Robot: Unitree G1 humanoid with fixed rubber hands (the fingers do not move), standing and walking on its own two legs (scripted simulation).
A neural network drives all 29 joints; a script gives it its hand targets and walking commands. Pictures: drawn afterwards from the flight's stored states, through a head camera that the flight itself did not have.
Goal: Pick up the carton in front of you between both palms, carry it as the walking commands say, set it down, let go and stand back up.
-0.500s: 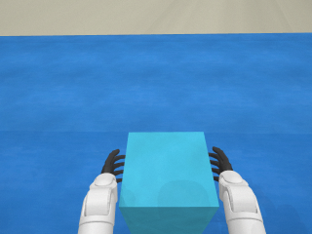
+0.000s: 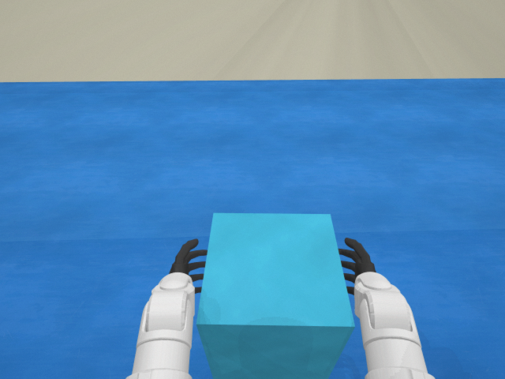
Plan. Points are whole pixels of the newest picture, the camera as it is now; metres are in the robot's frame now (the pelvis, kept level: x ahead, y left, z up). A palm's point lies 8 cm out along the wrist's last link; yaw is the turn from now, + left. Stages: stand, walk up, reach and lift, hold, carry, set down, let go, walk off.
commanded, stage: hold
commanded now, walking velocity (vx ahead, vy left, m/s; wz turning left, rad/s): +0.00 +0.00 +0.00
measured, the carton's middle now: (270, 299) +0.31 +0.00 -0.04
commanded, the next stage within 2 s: set down in 0.14 s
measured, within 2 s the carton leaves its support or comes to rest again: neither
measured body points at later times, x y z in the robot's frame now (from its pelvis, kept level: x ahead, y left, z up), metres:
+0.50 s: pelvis +0.00 -0.01 -0.01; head +0.04 +0.01 +0.44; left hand +0.35 +0.16 -0.01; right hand +0.35 -0.14 +0.00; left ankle +0.05 +0.10 -0.74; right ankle +0.03 -0.14 -0.74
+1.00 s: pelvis -0.03 -0.01 -0.12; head +0.19 +0.02 +0.27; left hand +0.40 +0.19 -0.20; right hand +0.40 -0.12 -0.19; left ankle +0.06 +0.11 -0.74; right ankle +0.03 -0.14 -0.74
